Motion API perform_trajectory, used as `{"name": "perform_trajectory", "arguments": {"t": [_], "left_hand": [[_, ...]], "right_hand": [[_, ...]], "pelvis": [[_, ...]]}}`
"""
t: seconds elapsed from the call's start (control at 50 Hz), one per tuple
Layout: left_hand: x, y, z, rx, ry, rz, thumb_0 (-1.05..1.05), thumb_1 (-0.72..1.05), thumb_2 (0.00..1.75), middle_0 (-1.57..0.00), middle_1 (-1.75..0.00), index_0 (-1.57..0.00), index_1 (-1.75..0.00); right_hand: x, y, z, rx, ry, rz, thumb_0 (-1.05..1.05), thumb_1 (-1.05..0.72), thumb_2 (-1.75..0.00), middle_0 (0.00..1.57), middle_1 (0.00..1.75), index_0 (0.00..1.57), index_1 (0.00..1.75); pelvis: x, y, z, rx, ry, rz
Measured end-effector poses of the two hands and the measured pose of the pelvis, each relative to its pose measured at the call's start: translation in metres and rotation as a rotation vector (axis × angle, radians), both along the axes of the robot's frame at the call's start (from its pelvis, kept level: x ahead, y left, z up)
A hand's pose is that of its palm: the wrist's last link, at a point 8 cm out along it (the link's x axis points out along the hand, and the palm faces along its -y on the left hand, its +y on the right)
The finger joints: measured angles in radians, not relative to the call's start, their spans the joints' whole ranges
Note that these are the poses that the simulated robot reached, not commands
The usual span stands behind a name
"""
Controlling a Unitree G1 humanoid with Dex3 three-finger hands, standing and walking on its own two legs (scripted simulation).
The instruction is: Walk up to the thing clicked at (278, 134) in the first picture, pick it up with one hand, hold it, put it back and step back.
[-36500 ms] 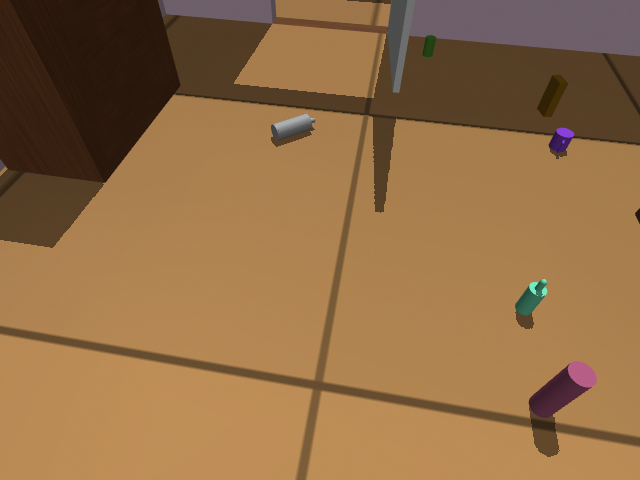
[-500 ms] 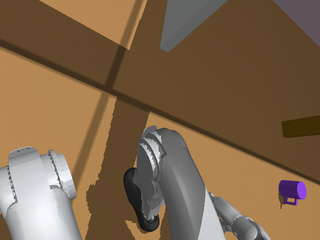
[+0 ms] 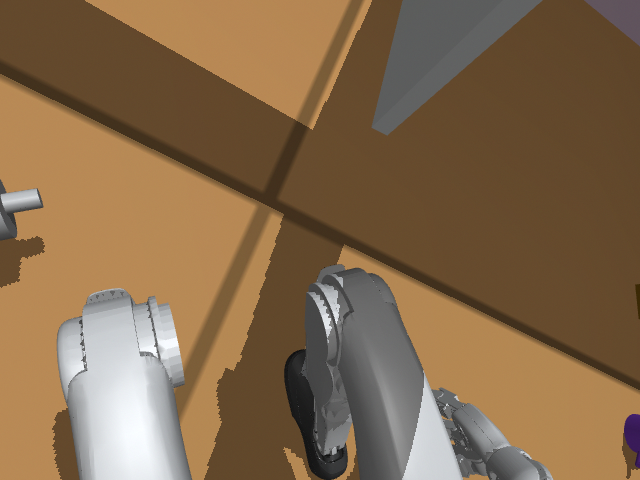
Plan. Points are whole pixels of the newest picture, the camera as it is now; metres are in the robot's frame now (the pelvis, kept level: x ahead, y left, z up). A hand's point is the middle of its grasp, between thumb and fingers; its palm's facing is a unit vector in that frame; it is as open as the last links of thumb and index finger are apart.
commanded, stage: settle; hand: left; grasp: from above
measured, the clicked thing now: out of the picture +0.40 +0.40 -0.20
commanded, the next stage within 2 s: lift in 0.38 s
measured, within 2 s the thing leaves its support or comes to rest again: neither
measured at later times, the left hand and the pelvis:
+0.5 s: hand out of the picture +0.39 +0.41 -0.11, palm faces -0.41 -0.14 -0.90, open 10.7 cm; pelvis -0.01 +0.00 +0.03, yaw +3 degrees
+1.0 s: hand out of the picture +0.34 +0.39 +0.00, palm faces -0.42 -0.17 -0.89, open 10.6 cm; pelvis -0.01 +0.00 +0.10, yaw +7 degrees
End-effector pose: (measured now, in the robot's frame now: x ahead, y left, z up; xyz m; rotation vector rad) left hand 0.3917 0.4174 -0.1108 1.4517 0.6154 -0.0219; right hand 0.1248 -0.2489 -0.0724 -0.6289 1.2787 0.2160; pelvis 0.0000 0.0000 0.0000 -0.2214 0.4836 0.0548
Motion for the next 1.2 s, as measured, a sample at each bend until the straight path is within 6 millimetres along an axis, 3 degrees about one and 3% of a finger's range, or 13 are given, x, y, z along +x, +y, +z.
{"name": "perform_trajectory", "arguments": {"t": [0.28,0.56,0.74,0.98,1.2], "left_hand": [[-0.003,-0.006,0.039,-0.025,0.042,-0.04,0.02,-0.08,0.41,-0.68,-0.48,-0.73,-0.48],[-0.002,-0.01,0.066,-0.016,0.031,-0.055,0.02,-0.1,0.43,-0.7,-0.47,-0.74,-0.47],[-0.015,-0.014,0.093,-0.036,0.046,-0.028,0.02,-0.09,0.41,-0.72,-0.44,-0.76,-0.44],[-0.044,-0.019,0.159,-0.043,0.042,-0.032,0.02,-0.09,0.39,-0.72,-0.43,-0.76,-0.43],[-0.07,-0.037,0.242,-0.068,0.023,-0.054,0.01,-0.09,0.41,-0.69,-0.48,-0.72,-0.49]], "right_hand": [[-0.011,-0.003,0.0,0.011,0.037,-0.095,0.0,-0.91,-0.89,0.2,0.3,0.2,0.3],[-0.02,-0.011,0.015,-0.028,0.033,-0.153,0.01,-0.91,-0.89,0.2,0.3,0.2,0.3],[-0.019,-0.008,0.03,-0.009,0.011,-0.2,0.01,-0.92,-0.9,0.2,0.3,0.2,0.3],[0.004,0.002,0.069,0.036,-0.068,-0.23,0.01,-0.92,-0.9,0.2,0.3,0.2,0.3],[0.037,0.014,0.135,0.07,-0.178,-0.225,0.01,-0.91,-0.89,0.2,0.3,0.21,0.3]], "pelvis": [[-0.005,-0.003,0.018,0.025,0.028,0.022],[-0.008,-0.003,0.032,0.034,0.051,0.037],[-0.009,-0.004,0.052,0.045,0.074,0.05],[-0.009,-0.002,0.1,0.062,0.094,0.073],[-0.005,0.0,0.167,0.082,0.066,0.099]]}}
